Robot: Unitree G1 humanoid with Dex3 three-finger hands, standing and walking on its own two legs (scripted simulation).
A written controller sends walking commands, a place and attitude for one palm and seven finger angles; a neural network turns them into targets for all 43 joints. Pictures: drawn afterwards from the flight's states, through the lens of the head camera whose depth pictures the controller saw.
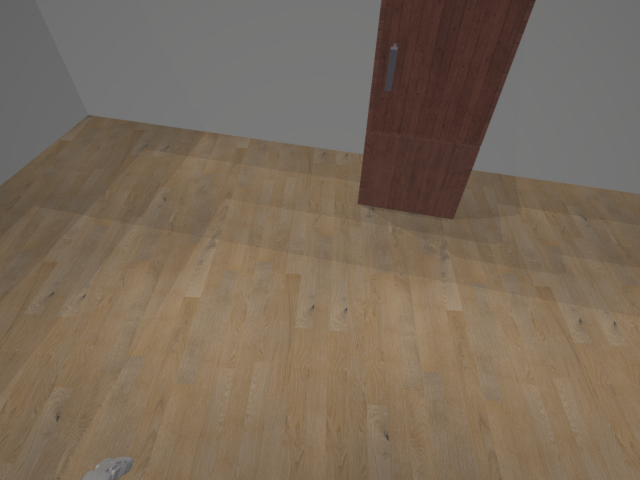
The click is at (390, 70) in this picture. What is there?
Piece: cupboard door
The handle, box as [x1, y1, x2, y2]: [384, 43, 397, 91]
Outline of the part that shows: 396,43 394,43 394,45 390,49 384,90 390,91 397,51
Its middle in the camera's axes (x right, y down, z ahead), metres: +0.24 -0.58 +1.31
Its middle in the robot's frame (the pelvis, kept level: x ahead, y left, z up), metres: +1.38 -0.17 -0.08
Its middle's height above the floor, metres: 0.68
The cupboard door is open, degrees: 0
